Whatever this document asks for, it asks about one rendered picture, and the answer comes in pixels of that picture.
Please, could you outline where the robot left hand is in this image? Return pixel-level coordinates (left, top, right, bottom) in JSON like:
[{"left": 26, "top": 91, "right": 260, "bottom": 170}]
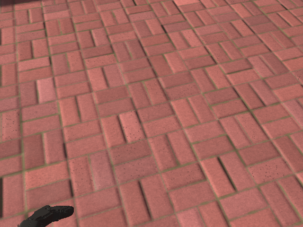
[{"left": 17, "top": 205, "right": 74, "bottom": 227}]

